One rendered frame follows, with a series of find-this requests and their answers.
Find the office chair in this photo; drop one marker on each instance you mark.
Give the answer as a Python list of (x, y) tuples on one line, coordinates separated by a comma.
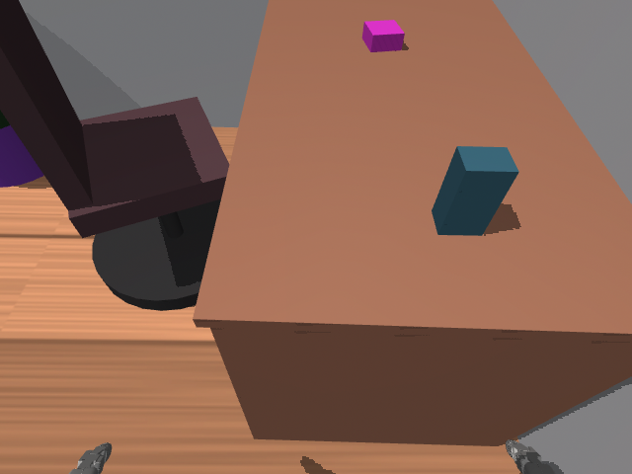
[(146, 182)]

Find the right robot hand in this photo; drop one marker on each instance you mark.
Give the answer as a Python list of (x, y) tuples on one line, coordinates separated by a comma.
[(527, 460)]

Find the left robot hand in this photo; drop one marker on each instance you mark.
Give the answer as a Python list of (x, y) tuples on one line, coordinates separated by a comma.
[(92, 462)]

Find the desk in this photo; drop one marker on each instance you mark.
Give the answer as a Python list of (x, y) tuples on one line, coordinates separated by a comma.
[(339, 313)]

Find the potted plant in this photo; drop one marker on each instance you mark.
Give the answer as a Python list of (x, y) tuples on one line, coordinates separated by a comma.
[(17, 166)]

